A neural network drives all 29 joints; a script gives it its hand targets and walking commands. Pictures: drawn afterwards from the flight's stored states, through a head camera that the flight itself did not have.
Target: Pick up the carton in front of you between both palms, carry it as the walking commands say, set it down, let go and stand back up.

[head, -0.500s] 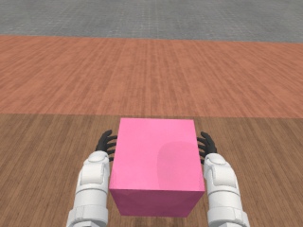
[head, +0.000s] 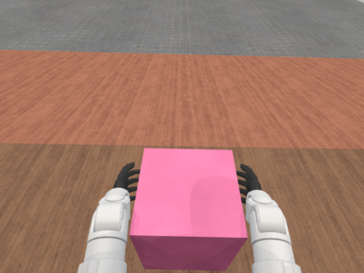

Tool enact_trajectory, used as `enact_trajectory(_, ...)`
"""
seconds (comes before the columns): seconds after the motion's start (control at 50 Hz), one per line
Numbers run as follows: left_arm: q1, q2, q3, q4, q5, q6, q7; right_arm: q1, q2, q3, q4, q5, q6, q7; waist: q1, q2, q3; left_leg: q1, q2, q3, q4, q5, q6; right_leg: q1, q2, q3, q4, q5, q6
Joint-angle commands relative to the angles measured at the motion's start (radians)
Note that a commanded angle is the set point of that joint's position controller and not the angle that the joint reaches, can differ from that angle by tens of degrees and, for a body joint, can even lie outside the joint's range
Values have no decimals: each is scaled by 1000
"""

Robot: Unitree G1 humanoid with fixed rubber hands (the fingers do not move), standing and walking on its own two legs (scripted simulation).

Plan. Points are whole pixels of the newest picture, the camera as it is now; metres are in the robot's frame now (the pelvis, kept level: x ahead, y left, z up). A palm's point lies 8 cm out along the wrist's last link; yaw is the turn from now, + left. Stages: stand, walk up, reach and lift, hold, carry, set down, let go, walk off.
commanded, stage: hold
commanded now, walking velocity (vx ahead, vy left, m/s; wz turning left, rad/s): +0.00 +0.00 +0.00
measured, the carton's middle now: (186, 212) +0.28 +0.00 -0.04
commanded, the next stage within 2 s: carry in 1.36 s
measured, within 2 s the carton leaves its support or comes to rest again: neither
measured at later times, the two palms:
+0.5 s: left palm (119, 195) +0.27 +0.15 +0.05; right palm (256, 198) +0.27 -0.15 +0.05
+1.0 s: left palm (120, 193) +0.28 +0.15 +0.05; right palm (256, 196) +0.28 -0.15 +0.05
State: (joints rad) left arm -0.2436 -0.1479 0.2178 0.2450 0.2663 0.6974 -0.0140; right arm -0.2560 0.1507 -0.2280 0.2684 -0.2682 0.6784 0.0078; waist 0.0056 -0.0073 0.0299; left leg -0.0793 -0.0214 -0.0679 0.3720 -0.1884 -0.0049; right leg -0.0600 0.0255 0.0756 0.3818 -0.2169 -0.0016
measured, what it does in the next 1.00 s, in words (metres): stands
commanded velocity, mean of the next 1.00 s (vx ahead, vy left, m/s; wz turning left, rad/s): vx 0.00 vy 0.00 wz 0.00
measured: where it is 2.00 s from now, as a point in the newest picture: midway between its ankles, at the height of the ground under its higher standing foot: outside the picture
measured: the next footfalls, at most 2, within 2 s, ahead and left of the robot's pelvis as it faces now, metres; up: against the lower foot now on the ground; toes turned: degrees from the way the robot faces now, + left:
left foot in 1.84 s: +0.23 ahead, +0.09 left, +0.00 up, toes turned +9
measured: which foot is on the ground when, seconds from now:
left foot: down 0.00-1.00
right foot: down 0.00-1.00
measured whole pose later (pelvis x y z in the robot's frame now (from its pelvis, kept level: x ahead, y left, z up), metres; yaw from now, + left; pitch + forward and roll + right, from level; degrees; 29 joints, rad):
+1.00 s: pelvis -0.01 +0.00 +0.00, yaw +0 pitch -8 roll +0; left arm -0.24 -0.15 0.20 0.18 0.26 0.77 -0.01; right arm -0.25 0.15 -0.21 0.20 -0.27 0.75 0.01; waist 0.00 -0.01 0.05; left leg -0.04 -0.02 -0.07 0.36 -0.18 0.00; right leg -0.02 0.02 0.08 0.37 -0.21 0.00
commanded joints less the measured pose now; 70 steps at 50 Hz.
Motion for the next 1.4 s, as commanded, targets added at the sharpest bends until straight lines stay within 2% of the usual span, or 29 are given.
enact_trajectory(0.0, -461, -901, -542, -75, -237, -29, -211, -438, 925, 541, -61, 236, -15, 215, -2, -1, -261, 113, -70, -8, -25, 228, 2, 17, 60, 14, -52, 241, 8)
enact_trajectory(0.08, -429, -894, -594, -155, -268, 5, -201, -403, 910, 587, -142, 264, 21, 205, -8, 2, -289, 142, -69, -15, -35, 283, -1, 57, 61, 18, -63, 305, 11)
enact_trajectory(0.14, -397, -853, -553, -136, -244, 35, -192, -375, 863, 551, -127, 242, 51, 200, -6, 3, -204, 121, -67, -12, -56, 204, 2, 36, 58, 14, -83, 222, 8)
enact_trajectory(0.22, -441, -848, -524, -108, -228, 44, -196, -424, 855, 527, -104, 231, 59, 208, -3, 2, -145, 92, -63, -5, -60, 94, 6, -7, 53, 8, -88, 102, 1)
enact_trajectory(0.44, -540, -893, -534, -70, -234, 34, -205, -523, 880, 526, -67, 230, 44, 220, -7, 5, -190, 98, -57, -3, -41, 43, 4, -31, 52, 2, -70, 39, -4)
enact_trajectory(0.62, -529, -899, -528, -60, -229, 35, -201, -523, 877, 521, -62, 227, 43, 224, -6, 9, -204, 113, -55, -6, -45, 87, 0, -20, 55, -1, -70, 76, -4)
enact_trajectory(0.92, -455, -879, -542, -116, -241, 40, -192, -447, 866, 538, -115, 240, 51, 213, -6, 6, -213, 134, -62, -11, -45, 181, -2, 15, 58, 5, -73, 177, 2)
enact_trajectory(1.32, -461, -865, -543, -126, -243, 36, -194, -444, 869, 543, -122, 243, 52, 206, -6, 1, -200, 117, -65, -6, -45, 144, 3, 13, 54, 6, -73, 151, 3)
enact_trajectory(1.34, -494, -870, -558, -110, -248, 44, -199, -486, 868, 558, -114, 251, 58, 211, -2, 17, -232, 1, 117, 5, 8, -22, 14, -120, -115, 12, -16, -12, -13)
enact_trajectory(1.36, -507, -872, -566, -128, -263, 46, -202, -482, 867, 570, -120, 261, 62, 213, -8, 25, -228, -46, 117, -36, -39, -261, 25, -147, -101, 43, -38, -238, -21)
enact_trajectory(1.38, -520, -881, -591, -149, -280, 50, -204, -487, 872, 587, -143, 274, 65, 213, -8, 33, -207, -107, 116, -56, -60, -465, 37, -208, -85, 37, -28, -416, -24)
